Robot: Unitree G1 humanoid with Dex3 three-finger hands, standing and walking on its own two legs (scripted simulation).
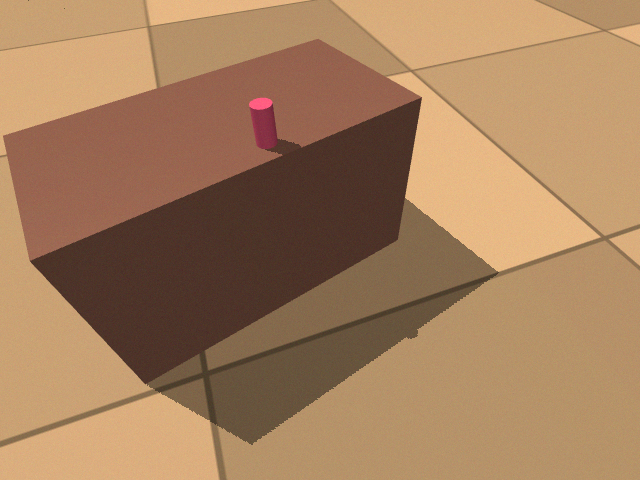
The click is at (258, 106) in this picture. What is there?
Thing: squat round
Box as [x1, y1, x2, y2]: [249, 98, 277, 148]
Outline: 257,98 249,103 256,144 261,148 269,148 274,146 277,142 272,102 267,98
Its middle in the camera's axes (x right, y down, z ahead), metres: -0.14 -0.30 +1.01
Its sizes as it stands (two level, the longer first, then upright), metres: 0.058 0.058 0.115
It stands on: a support 0.65 m high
